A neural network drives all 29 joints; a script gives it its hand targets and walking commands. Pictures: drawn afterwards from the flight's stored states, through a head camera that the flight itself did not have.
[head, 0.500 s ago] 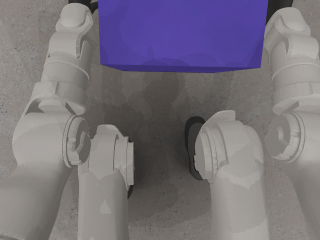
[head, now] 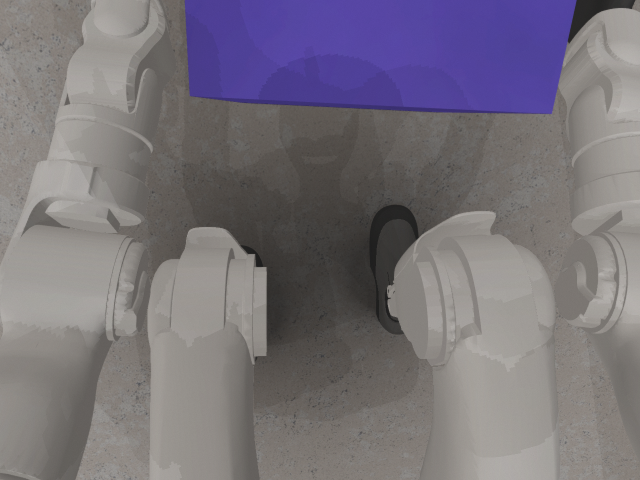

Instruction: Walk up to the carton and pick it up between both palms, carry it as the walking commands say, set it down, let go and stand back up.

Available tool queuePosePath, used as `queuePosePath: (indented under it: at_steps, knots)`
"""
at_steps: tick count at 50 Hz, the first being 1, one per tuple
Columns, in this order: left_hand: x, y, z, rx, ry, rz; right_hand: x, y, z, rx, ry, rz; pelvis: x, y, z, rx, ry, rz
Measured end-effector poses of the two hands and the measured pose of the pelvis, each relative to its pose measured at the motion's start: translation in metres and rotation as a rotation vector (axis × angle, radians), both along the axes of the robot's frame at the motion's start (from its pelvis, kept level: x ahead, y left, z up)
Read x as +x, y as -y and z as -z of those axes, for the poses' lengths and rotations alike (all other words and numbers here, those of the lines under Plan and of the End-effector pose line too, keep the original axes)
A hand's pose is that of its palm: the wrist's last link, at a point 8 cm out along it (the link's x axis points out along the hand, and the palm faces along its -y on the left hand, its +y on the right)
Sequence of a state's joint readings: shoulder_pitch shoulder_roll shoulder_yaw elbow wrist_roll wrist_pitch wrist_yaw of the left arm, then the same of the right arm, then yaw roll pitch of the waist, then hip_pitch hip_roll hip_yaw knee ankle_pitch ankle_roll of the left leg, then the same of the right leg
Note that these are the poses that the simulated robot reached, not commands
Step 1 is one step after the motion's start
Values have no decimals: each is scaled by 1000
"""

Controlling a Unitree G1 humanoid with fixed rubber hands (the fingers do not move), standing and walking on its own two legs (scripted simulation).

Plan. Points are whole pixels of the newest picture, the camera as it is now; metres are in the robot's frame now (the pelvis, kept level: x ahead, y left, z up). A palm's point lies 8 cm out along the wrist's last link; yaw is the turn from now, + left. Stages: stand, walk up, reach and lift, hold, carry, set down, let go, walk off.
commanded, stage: set down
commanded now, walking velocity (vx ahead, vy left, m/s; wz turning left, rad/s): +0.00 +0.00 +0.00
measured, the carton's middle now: out of the picture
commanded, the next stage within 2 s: let go in 1.54 s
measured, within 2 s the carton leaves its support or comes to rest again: neither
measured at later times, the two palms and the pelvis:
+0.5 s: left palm out of the picture +0.56 +0.12 -0.14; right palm out of the picture +0.50 -0.29 -0.14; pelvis +0.00 +0.00 +0.02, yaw +0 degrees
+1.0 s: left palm out of the picture +0.56 +0.13 +0.02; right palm out of the picture +0.49 -0.30 +0.01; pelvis -0.02 +0.00 +0.14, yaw -1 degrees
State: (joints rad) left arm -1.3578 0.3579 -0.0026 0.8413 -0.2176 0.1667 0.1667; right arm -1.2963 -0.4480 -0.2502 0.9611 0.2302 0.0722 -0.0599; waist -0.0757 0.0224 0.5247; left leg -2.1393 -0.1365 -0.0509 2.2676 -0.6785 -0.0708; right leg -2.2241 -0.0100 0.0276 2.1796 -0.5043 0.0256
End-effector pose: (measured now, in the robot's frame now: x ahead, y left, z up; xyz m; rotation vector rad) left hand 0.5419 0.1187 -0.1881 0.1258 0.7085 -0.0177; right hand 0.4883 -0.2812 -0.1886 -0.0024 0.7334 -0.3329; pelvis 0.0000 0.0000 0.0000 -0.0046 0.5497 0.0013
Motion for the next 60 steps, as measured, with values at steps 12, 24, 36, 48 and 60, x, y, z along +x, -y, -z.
queuePosePath:
  at_steps: [12,24,36,48,60]
  knots:
    - [9,-9,-5,-9,6,-31,10,6,-6,-2,17,-12,1,6,6,8,13,-2]
    - [16,-6,-47,10,51,-23,13,12,-42,9,95,-24,2,2,-13,19,9,17]
    - [17,-8,-117,6,56,-56,-8,23,-108,17,79,-43,-5,1,-72,55,-1,43]
    - [16,-15,-192,13,49,-37,4,20,-188,10,94,-65,-22,4,-130,59,8,49]
    - [16,-15,-260,29,38,-13,-1,29,-252,8,75,-57,-26,9,-187,58,20,63]
